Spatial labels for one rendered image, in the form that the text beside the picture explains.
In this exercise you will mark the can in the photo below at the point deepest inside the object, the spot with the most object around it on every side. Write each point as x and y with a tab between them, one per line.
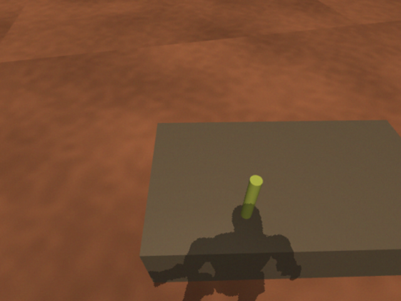
251	196

